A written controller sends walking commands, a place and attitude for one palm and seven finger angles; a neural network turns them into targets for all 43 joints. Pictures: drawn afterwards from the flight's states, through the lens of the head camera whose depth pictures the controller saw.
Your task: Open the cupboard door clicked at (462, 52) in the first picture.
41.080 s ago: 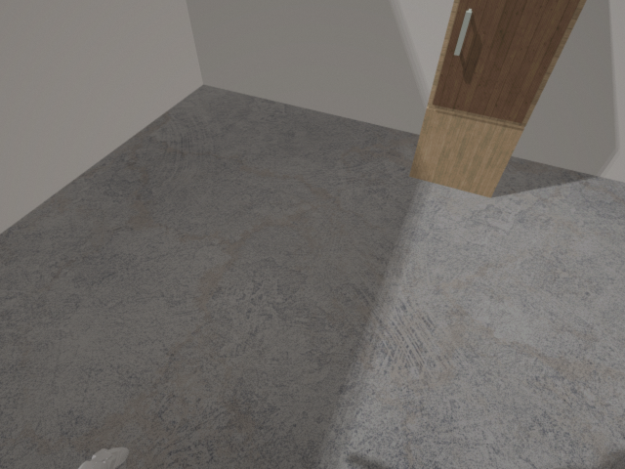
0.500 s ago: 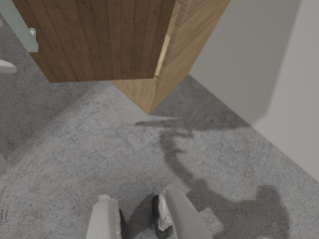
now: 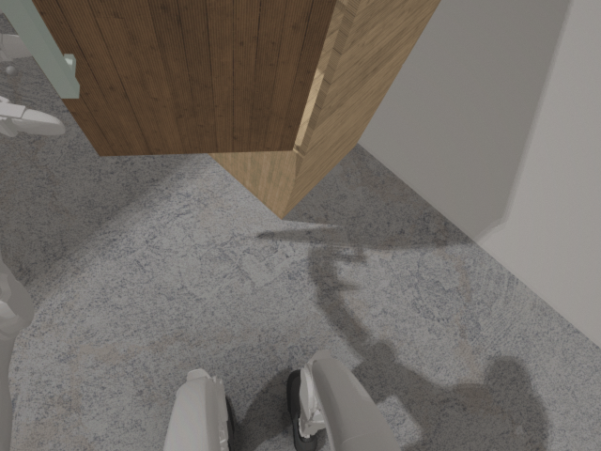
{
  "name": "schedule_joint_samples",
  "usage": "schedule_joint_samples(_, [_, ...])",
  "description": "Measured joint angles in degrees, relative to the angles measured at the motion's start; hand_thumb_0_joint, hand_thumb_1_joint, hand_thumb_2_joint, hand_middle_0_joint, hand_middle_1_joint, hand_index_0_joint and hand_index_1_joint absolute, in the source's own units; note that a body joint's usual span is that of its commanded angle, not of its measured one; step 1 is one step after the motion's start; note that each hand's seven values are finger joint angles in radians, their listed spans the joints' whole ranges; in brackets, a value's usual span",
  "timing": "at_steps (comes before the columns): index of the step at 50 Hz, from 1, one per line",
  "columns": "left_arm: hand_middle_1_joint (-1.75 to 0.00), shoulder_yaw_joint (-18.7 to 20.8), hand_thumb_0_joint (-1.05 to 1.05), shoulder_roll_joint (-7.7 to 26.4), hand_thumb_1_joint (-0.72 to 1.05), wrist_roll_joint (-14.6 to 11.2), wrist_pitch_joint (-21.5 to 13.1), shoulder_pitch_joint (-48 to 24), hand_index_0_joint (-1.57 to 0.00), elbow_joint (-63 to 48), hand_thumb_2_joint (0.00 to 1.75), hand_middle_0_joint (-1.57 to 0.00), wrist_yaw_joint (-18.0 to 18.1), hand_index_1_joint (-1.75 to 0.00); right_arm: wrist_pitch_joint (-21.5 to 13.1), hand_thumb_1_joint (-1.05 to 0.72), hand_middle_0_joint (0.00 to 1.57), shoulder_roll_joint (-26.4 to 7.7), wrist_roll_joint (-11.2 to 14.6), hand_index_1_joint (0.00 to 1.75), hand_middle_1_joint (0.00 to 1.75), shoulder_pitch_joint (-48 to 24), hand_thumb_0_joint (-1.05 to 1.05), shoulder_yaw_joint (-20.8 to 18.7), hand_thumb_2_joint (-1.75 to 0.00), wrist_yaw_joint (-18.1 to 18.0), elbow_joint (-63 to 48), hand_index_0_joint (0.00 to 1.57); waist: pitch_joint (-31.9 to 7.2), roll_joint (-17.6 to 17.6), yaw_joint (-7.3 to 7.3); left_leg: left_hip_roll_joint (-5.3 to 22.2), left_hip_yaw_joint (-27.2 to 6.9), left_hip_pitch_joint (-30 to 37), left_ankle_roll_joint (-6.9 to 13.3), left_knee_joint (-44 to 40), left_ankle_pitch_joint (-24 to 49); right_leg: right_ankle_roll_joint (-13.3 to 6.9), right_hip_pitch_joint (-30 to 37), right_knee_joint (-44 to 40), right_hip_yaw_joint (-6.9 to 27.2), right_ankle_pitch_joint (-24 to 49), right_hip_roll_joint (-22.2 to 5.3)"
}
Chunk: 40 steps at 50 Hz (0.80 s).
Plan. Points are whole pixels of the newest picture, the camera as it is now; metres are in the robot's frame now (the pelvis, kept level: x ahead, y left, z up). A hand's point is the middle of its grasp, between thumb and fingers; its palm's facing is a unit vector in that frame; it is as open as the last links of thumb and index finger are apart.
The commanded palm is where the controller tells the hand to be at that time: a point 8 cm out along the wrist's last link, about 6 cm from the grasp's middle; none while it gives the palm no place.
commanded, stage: slide the fingers in behind the handle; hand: left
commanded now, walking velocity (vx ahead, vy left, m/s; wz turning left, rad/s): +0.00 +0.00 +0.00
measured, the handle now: (43, 31) +0.60 +0.23 +0.07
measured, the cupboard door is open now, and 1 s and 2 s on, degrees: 49 48 48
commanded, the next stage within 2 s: close the thumb around the handle in 1.22 s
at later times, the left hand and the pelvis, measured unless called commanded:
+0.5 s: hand (48, 73) +0.55 +0.23 +0.06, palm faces +0.00 -1.00 -0.02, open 13.9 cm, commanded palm +0.53 +0.25 +0.06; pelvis +0.01 +0.00 +0.00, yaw +0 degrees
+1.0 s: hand (71, 73) +0.55 +0.21 +0.06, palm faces +0.03 -1.00 +0.00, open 13.9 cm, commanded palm +0.53 +0.23 +0.06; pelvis +0.01 +0.00 +0.00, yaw +1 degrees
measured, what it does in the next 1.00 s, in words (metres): stands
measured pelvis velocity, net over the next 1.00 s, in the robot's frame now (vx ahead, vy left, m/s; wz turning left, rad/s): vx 0.01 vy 0.00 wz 0.02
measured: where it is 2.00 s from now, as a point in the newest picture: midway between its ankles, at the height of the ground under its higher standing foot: (264, 439)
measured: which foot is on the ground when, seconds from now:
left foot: down 0.00-1.00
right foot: down 0.00-1.00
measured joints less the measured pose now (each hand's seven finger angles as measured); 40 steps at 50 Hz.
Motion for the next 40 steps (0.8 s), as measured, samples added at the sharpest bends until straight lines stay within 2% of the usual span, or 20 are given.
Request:
schedule_joint_samples(9, [-1.2,-1.4,-0.01,-1.5,-0.5,-1.2,-0.9,-0.8,-0.3,0.7,0.3,-0.3,0.7,-1.23,-0.5,-0.9,0.2,0.6,-0.2,0.3,0.3,0.4,0.0,-0.1,-0.89,0.1,1.3,0.21,-0.2,0.0,0.64,-0.4,-0.2,-0.2,0.0,-0.1,0.0,0.0,-0.2,0.1,-0.2,-0.3,-0.4])
schedule_joint_samples(13, [-1.2,-3.1,-0.01,-3.3,-0.5,-1.2,-1.3,-0.5,-0.29,-0.2,0.3,-0.3,1.2,-1.23,-0.5,-0.9,0.2,0.6,-0.5,0.3,0.3,0.6,0.0,-0.5,-0.89,0.4,1.9,0.21,-0.5,0.1,0.88,-0.6,-0.4,-0.1,-0.1,-0.3,0.0,0.0,0.1,0.0,-0.4,-0.5,-0.5])
schedule_joint_samples(19, [-1.2,-1.7,-0.01,-4.6,-0.5,-1.2,-1.4,0.1,-0.3,-0.4,0.3,-0.3,2.7,-1.24,-0.5,-0.9,0.2,0.6,-0.6,0.3,0.3,0.3,0.0,-0.7,-0.89,0.5,1.6,0.21,-0.8,-0.1,0.47,-0.5,-0.3,0.3,-0.1,-0.5,-0.2,-0.1,0.4,-0.2,-0.2,-0.6,-0.4])
schedule_joint_samples(22, [-1.2,-2.6,-0.01,-5.1,-0.5,-0.5,-1.8,1.2,-0.3,-1.5,0.3,-0.3,3.3,-1.23,-0.4,-0.9,0.2,0.6,-0.7,0.3,0.3,0.3,0.0,-1.0,-0.89,0.8,1.4,0.21,-0.8,0.1,0.58,-0.4,-0.2,0.8,-0.2,-0.7,-0.3,-0.1,0.8,-0.3,-0.1,-0.6,-0.3])
schedule_joint_samples(25, [-1.2,-3.3,-0.01,-6.0,-0.5,-0.8,-2.0,1.2,-0.3,-1.2,0.3,-0.3,3.3,-1.23,-0.2,-0.9,0.2,0.6,-0.6,0.3,0.3,0.1,0.0,-1.0,-0.89,0.9,1.5,0.21,-0.6,0.1,0.72,-0.4,0.0,1.5,-0.1,-0.9,-0.3,0.0,1.3,-0.5,0.1,-0.7,-0.3])
schedule_joint_samples(29, [-1.2,-1.9,-0.01,-6.7,-0.5,-1.2,-2.0,1.2,-0.31,-0.6,0.3,-0.3,3.8,-1.23,-0.2,-0.9,0.2,0.7,-0.5,0.3,0.3,0.0,0.0,-0.9,-0.89,0.7,1.2,0.21,-0.6,0.2,0.51,-0.4,0.2,1.7,-0.1,-1.1,-0.3,0.0,1.4,-0.5,0.3,-0.7,-0.2])
schedule_joint_samples(33, [-1.2,-2.8,-0.01,-7.1,-0.5,-0.6,-2.7,1.8,-0.31,-1.1,0.3,-0.3,4.9,-1.23,-0.4,-0.9,0.2,0.9,-0.6,0.3,0.3,0.1,0.0,-1.0,-0.89,1.0,1.1,0.21,-0.7,0.3,0.62,-0.4,0.4,1.8,-0.1,-1.0,-0.5,0.0,1.4,-0.3,0.5,-0.8,-0.2])
schedule_joint_samples(40, [-1.2,-3.3,-0.01,-8.3,-0.5,-1.3,-3.2,1.2,-0.3,-0.8,0.3,-0.3,6.0,-1.23,-0.4,-0.9,0.2,1.1,-0.7,0.3,0.3,0.0,0.0,-1.1,-0.89,1.0,1.7,0.21,-0.6,0.2,1.02,-0.6,0.3,1.6,-0.2,-0.9,-0.4,0.0,1.1,0.1,0.5,-1.0,-0.5])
